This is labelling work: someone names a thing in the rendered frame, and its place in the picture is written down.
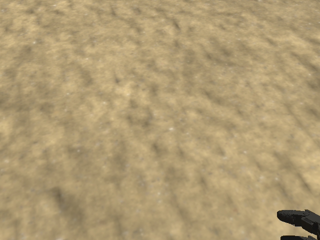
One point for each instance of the right robot hand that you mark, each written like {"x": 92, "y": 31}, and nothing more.
{"x": 307, "y": 219}

